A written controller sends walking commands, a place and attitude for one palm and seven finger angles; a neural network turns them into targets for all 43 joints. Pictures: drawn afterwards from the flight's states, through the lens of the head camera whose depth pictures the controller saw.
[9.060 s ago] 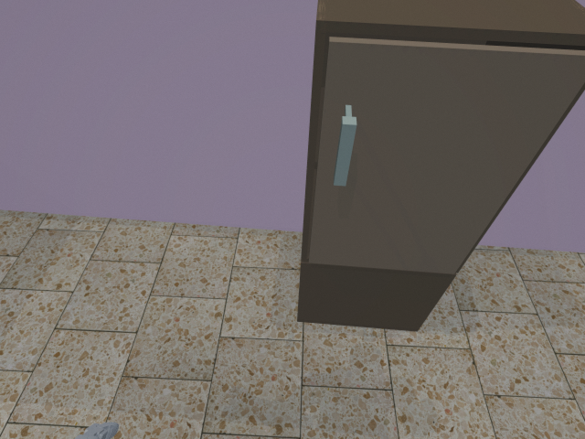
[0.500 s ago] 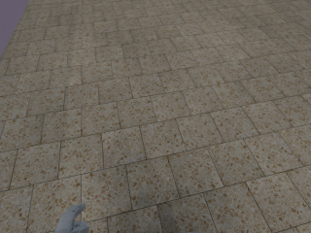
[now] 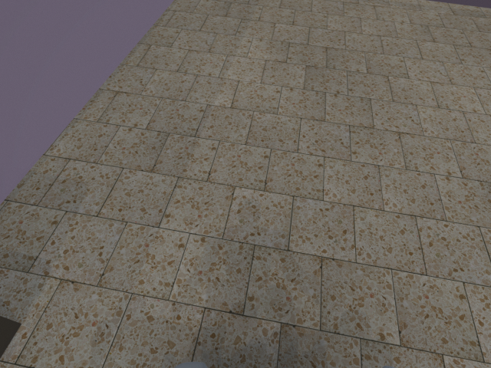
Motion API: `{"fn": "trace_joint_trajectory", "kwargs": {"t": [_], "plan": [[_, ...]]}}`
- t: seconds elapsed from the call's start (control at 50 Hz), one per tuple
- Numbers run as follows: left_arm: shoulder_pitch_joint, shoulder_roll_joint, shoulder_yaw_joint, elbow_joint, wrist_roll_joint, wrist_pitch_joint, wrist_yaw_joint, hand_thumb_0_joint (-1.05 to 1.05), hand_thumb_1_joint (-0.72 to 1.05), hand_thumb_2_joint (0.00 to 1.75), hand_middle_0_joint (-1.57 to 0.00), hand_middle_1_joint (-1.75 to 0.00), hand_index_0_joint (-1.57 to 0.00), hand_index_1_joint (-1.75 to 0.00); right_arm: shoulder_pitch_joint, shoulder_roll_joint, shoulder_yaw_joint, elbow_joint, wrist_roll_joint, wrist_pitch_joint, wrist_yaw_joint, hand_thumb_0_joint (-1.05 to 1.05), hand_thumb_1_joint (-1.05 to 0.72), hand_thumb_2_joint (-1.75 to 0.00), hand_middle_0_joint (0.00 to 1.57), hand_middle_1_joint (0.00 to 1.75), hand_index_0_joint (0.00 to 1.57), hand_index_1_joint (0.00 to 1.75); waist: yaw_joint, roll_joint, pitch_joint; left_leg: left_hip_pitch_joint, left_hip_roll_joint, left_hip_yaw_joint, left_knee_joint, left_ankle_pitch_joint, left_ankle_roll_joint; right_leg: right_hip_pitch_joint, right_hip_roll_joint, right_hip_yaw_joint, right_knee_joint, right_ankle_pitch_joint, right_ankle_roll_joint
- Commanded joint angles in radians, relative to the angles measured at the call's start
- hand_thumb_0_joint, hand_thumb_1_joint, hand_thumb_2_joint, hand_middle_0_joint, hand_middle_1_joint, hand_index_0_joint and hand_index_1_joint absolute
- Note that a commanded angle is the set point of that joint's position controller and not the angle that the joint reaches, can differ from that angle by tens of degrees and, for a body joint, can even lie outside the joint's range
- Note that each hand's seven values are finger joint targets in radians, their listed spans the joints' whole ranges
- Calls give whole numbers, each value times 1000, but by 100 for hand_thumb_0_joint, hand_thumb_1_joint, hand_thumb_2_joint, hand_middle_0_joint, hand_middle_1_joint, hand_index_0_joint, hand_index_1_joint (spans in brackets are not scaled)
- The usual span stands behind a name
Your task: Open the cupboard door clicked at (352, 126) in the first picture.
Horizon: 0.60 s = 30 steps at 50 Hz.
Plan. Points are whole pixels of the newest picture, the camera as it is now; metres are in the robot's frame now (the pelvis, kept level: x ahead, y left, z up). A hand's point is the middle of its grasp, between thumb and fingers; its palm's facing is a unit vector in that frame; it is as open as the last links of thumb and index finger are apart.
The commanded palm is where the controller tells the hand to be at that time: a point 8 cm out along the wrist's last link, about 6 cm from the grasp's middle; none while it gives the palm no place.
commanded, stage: turn to face it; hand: left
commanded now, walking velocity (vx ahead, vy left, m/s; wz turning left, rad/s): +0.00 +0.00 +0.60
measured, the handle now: out of the picture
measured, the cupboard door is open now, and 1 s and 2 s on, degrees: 0 0 0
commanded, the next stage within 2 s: none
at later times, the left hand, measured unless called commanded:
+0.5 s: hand out of the picture +0.07 +0.24 -0.13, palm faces +0.27 -0.93 -0.25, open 7.4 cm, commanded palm none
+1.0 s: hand out of the picture -0.12 +0.16 -0.15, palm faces +0.59 -0.76 -0.27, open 7.4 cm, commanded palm none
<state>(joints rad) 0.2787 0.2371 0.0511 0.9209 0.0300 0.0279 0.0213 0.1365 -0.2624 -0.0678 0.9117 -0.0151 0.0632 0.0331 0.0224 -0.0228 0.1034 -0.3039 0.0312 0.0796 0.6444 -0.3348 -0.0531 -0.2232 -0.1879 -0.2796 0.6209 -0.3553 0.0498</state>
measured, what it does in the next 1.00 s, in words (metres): steps on the spot, turning left: left foot, then right foot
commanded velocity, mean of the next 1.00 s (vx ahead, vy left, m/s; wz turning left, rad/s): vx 0.00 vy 0.00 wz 0.60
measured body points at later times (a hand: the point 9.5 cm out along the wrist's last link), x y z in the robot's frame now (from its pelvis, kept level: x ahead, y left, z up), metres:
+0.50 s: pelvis -0.02 +0.01 +0.02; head +0.01 +0.03 +0.46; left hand +0.06 +0.29 -0.11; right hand +0.09 -0.22 -0.12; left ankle +0.00 +0.11 -0.73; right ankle +0.02 -0.15 -0.68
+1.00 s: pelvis -0.04 -0.02 +0.01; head +0.00 -0.01 +0.46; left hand -0.15 +0.20 -0.13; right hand +0.18 -0.21 -0.14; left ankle -0.14 +0.10 -0.68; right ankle +0.01 -0.13 -0.73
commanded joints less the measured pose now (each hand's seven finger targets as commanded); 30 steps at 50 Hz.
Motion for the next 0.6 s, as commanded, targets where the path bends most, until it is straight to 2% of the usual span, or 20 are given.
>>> {"fn": "trace_joint_trajectory", "kwargs": {"t": [0.0,0.02,0.04,0.06,0.08,0.1,0.14,0.16,0.18,0.28,0.32,0.38,0.42,0.48,0.52,0.54,0.56,0.58], "plan": [[-66,77,26,-138,-19,-7,0,0,90,90,-20,-30,-20,-30,214,-289,-72,-34,2,-47,-22,0,-90,-90,20,30,20,30,-120,359,-264,396,398,-505,-265,893,242,-378,58,133,456,-364,58],[-115,113,24,-147,-11,3,6,0,90,90,-20,-30,-20,-30,242,-277,-65,-14,2,-40,-26,0,-90,-90,20,30,20,30,-128,217,-249,359,411,-427,-233,853,280,-369,36,219,540,-320,36],[-139,98,29,-130,-8,7,10,0,90,90,-20,-30,-20,-30,205,-235,-54,-17,-3,-46,-36,0,-90,-90,20,30,20,30,-115,228,-203,285,342,-401,-255,751,259,-379,33,244,563,-262,34],[-132,103,37,-111,-11,8,7,0,90,90,-20,-30,-20,-30,136,-214,-49,-37,-7,-46,-46,0,-90,-90,20,30,20,30,-89,249,-164,244,296,-382,-260,664,242,-391,37,263,588,-189,39],[-122,115,39,-93,-11,9,1,0,90,90,-20,-30,-20,-30,72,-190,-38,-56,-7,-45,-47,0,-90,-90,20,30,20,30,-66,224,-115,171,248,-339,-279,602,217,-367,40,275,597,-112,40],[-96,114,40,-82,-11,9,-3,0,90,90,-20,-30,-20,-30,40,-173,-30,-65,-7,-48,-47,0,-90,-90,20,30,20,30,-43,205,-103,152,215,-314,-290,582,202,-348,49,270,590,-70,43],[-70,112,40,-66,-10,7,-8,0,90,90,-20,-30,-20,-30,43,-168,-28,-71,-3,-55,-46,0,-90,-90,20,30,20,30,-35,168,-126,157,182,-290,-300,558,185,-325,66,265,575,-15,52],[-66,112,40,-66,-10,8,-7,0,90,90,-20,-30,-20,-30,50,-167,-29,-68,-2,-55,-46,0,-90,-90,20,30,20,30,-31,162,-136,166,175,-295,-306,538,187,-321,72,270,559,-3,55],[-76,111,41,-70,-9,8,-5,0,90,90,-20,-30,-20,-30,68,-165,-30,-64,-1,-56,-46,0,-90,-90,20,30,20,30,-40,160,-137,170,172,-310,-310,518,187,-321,77,273,546,5,59],[-142,109,41,-99,-10,6,2,0,90,90,-20,-30,-20,-30,108,-163,-38,-60,-5,-49,-43,0,-90,-90,20,30,20,30,-59,164,-121,166,176,-421,-334,379,213,-329,94,293,453,-11,66],[-184,109,39,-117,-12,4,3,0,90,90,-20,-30,-20,-30,131,-167,-42,-57,-8,-47,-44,0,-90,-90,20,30,20,30,-73,172,-112,166,177,-475,-330,372,225,-324,107,299,402,-41,63],[-214,94,38,-138,-17,1,6,0,90,90,-20,-30,-20,-30,151,-167,-48,-54,-12,-43,-45,0,-90,-90,20,30,20,30,-80,167,-128,166,175,-539,-317,383,236,-296,130,308,335,-81,54],[-209,91,35,-143,-19,0,7,0,90,90,-20,-30,-20,-30,150,-168,-51,-58,-13,-39,-46,0,-90,-90,20,30,20,30,-77,188,-146,163,165,-581,-306,393,240,-259,149,314,267,-99,46],[-159,79,33,-140,-28,-5,11,0,90,90,-20,-30,-20,-30,123,-173,-56,-66,-15,-31,-44,0,-90,-90,20,30,20,30,-55,194,-176,115,135,-602,-284,419,225,-128,188,305,110,-94,29],[-112,89,36,-128,-31,-12,14,0,90,90,-20,-30,-20,-30,110,-164,-61,-68,-11,-27,-40,0,-90,-90,20,30,20,30,-36,184,-183,52,93,-594,-258,407,191,-8,209,289,-45,-10,19],[-72,97,42,-120,-33,-14,17,0,90,90,-20,-30,-20,-30,103,-153,-59,-72,-7,-25,-38,0,-90,-90,20,30,20,30,-17,171,-196,-11,65,-582,-243,333,161,102,203,283,-165,71,12],[-33,131,51,-111,-30,-21,22,0,90,90,-20,-30,-20,-30,104,-119,-57,-72,1,-23,-33,0,-90,-90,20,30,20,30,2,93,-199,-138,23,-530,-192,169,112,254,132,335,-293,106,-10],[-20,217,68,-115,-13,-28,28,0,90,90,-20,-30,-20,-30,126,-53,-50,-83,10,-22,-29,0,-90,-90,20,30,20,30,11,-166,-200,-333,-97,-335,40,-114,31,370,-138,589,-415,-16,-93]]}}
